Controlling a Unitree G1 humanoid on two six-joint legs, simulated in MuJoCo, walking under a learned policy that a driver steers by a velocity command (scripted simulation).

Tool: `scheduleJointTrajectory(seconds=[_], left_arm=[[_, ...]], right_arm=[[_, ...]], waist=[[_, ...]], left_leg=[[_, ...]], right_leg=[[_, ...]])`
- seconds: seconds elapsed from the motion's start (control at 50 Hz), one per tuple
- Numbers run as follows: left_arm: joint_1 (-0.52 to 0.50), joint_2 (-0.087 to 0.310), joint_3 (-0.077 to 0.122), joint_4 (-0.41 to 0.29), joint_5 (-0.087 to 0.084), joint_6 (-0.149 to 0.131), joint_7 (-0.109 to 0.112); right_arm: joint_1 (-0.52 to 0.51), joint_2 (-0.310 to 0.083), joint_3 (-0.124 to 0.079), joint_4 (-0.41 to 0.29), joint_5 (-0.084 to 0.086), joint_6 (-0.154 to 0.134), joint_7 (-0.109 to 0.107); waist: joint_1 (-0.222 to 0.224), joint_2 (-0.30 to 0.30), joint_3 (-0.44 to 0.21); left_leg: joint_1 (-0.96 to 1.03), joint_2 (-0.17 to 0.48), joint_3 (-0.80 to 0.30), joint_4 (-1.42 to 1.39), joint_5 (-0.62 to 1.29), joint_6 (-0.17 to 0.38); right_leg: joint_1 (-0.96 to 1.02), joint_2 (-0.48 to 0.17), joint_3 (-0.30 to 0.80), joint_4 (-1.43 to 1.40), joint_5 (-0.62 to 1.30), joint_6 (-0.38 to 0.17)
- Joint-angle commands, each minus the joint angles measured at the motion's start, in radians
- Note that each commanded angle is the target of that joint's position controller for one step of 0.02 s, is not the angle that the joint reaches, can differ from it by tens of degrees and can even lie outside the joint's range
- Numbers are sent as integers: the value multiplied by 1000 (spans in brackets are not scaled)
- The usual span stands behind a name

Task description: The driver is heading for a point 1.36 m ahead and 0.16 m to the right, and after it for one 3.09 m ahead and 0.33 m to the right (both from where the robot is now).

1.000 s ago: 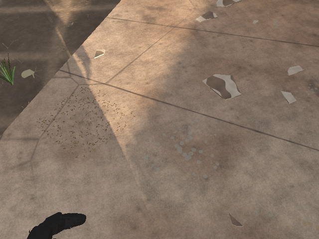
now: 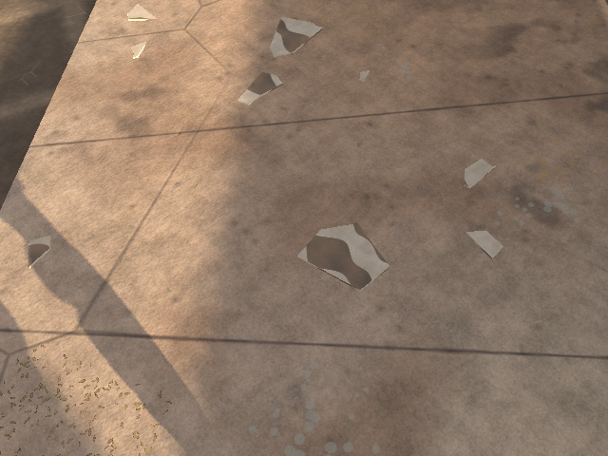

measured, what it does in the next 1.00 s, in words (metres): walks ahead, turning right: left foot, then right foot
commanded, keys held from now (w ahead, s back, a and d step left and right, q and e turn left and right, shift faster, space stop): e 0.32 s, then no key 0.02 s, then w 0.66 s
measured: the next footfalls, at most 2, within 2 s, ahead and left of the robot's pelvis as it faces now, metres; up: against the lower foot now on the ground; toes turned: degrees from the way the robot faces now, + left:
left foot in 0.48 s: +0.13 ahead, +0.13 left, +0.00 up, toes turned -18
right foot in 0.94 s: +0.29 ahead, -0.15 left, +0.00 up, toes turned -19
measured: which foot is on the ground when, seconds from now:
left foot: up 0.00-0.46, down 0.48-0.96, up 0.98-1.00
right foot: down 0.00-0.48, up 0.50-0.92, down 0.94-1.00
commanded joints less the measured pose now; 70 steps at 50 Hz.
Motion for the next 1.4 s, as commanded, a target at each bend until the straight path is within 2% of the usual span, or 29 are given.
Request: scheduleJointTrajectory(seconds=[0.02,0.04,0.08,0.14,0.24,0.32,0.4,0.46,0.48,0.5,0.52,0.54,0.58,0.62,0.74,0.84,0.88,0.92,0.94,0.96,0.98,1.0,1.02,1.08,1.12,1.2,1.3,1.36,1.4], left_arm=[[191,202,71,-35,-44,28,38],[146,146,53,-30,-38,34,42],[118,115,43,-29,-33,36,46],[125,156,57,-29,-18,26,35],[147,170,67,-35,-16,47,37],[175,174,74,-34,-10,58,37],[177,165,70,-31,2,61,30],[145,144,63,-25,-9,69,31],[142,107,52,-29,-16,62,40],[154,22,28,-48,-34,50,42],[89,90,41,-64,-6,31,42],[88,127,50,-59,10,20,35],[177,133,52,-7,10,10,11],[168,123,48,6,19,10,-2],[-48,67,16,-44,14,7,-13],[-143,50,-1,-71,1,-5,-16],[-103,61,2,-65,-1,-11,-5],[98,87,18,4,6,-25,17],[267,141,36,48,22,-37,32],[411,254,61,62,38,-40,45],[395,251,61,79,8,-31,43],[294,193,44,72,-5,-27,38],[223,131,28,63,-7,-31,32],[175,73,8,80,-11,-52,33],[213,87,12,107,-18,-67,32],[275,80,9,155,-24,-72,31],[343,104,10,205,-22,-76,35],[360,119,12,233,-16,-69,45],[342,138,15,242,-8,-65,52]], right_arm=[[17,-116,-18,-102,-7,8,-1],[-18,-111,-18,-102,-15,8,-4],[12,-110,-19,-97,-31,39,-2],[19,-87,-16,-102,-25,64,-1],[-94,-93,-19,-143,-23,79,-6],[-148,-94,-17,-163,-14,73,-9],[-117,-96,-11,-161,-11,53,-4],[3,-71,-3,-127,-7,29,-5],[39,-99,-8,-115,-16,18,-15],[71,-179,-19,-123,-30,9,-22],[39,-256,-46,-108,-44,5,-16],[7,-203,-37,-97,-32,0,-11],[-54,-155,-27,-102,-12,-17,4],[-20,-131,-23,-83,-5,-30,12],[143,-126,-34,-3,0,-47,25],[205,-146,-39,44,-9,-47,26],[195,-157,-41,53,-8,-44,24],[161,-158,-38,59,4,-42,22],[137,-140,-30,43,11,-45,22],[153,-37,-3,-14,29,-48,28],[151,-109,-25,-2,3,-43,22],[105,-124,-33,-5,-8,-38,25],[70,-100,-25,-7,-9,-44,36],[88,-67,-20,18,-27,-19,54],[59,-60,-21,9,-29,-9,64],[-123,-44,-13,-50,-29,-7,69],[-298,-28,6,-105,-17,-11,71],[-321,-50,1,-118,-19,-15,62],[-231,-73,-10,-92,-21,-21,49]], waist=[[102,-39,-302],[67,2,-201],[26,-28,-165],[15,-25,-200],[57,-78,-167],[83,-97,-137],[81,-129,-165],[0,-100,-110],[-20,-23,-77],[-19,197,-118],[-17,181,11],[30,79,49],[78,113,4],[58,139,-16],[-32,133,11],[-57,155,11],[-22,158,-6],[89,98,-99],[166,39,-213],[199,-196,-358],[173,-195,-332],[122,-108,-182],[98,-67,-103],[33,-95,-47],[23,-77,-41],[44,-60,6],[82,-56,15],[72,-46,18],[25,-60,-40]], left_leg=[[-410,-12,-160,353,45,-13],[-392,16,-165,264,93,-16],[-290,20,-166,165,132,-24],[-244,-6,-162,89,161,-25],[-303,-19,-188,-50,208,-32],[-297,-45,-205,-165,196,-25],[-154,-83,-162,-296,120,3],[133,-114,-124,-616,183,74],[216,-45,-203,-746,128,103],[293,220,-542,-892,-149,166],[157,324,-779,-983,-256,228],[105,288,-709,-965,-205,222],[130,178,-529,-942,-26,171],[148,133,-434,-941,71,173],[255,126,-349,-943,307,205],[238,143,-294,-864,588,201],[214,168,-293,-812,723,190],[156,124,-218,-592,969,152],[13,78,-170,-378,854,125],[-292,-50,-80,-27,375,75],[-402,-96,-157,116,55,91],[-441,-26,-192,158,125,107],[-425,6,-186,122,201,107],[-337,43,-149,34,280,78],[-362,46,-130,11,314,61],[-453,60,-100,-146,447,28],[-348,14,-57,-404,574,47],[-323,-10,-58,-467,517,90],[-188,-64,-38,-501,424,125]], right_leg=[[569,-389,491,-216,645,-254],[445,-322,435,-255,564,-199],[302,-249,364,-290,517,-148],[248,-214,356,-303,442,-128],[236,-186,456,-363,-19,-99],[259,-181,535,-370,-158,-89],[230,-169,568,-381,-354,-95],[41,-112,555,-357,-507,-45],[-54,-52,496,-263,-537,10],[-163,61,307,41,-500,69],[-280,111,235,186,-321,79],[-251,48,294,248,-216,77],[-199,41,250,318,-124,102],[-197,19,204,371,-82,117],[-251,-87,63,187,-12,158],[-84,-67,-14,-17,-66,119],[40,-44,-28,-68,-84,80],[341,-6,-25,-182,-30,33],[597,-111,90,-190,-80,-6],[867,-421,525,-272,-319,-91],[782,-490,760,-379,-302,-134],[664,-440,615,-372,-304,-121],[544,-387,498,-401,-213,-105],[396,-271,294,-467,1,-62],[394,-264,250,-487,125,-80],[409,-237,170,-515,237,-87],[439,-240,120,-507,351,-65],[546,-283,124,-455,475,-55],[592,-281,103,-312,740,-30]])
